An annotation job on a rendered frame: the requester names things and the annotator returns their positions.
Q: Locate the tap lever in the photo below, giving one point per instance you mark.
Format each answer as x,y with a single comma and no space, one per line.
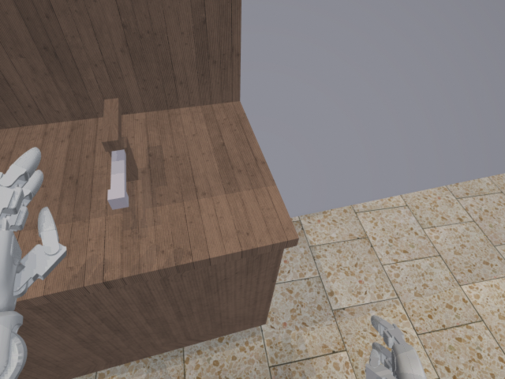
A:
117,195

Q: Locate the robot left forearm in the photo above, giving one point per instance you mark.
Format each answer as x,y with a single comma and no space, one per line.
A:
13,349

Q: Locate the right robot hand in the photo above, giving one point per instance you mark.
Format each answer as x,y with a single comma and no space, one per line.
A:
401,363

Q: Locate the left robot hand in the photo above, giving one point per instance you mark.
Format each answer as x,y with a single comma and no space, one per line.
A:
17,188

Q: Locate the counter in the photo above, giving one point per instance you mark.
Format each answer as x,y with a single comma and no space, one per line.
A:
197,253

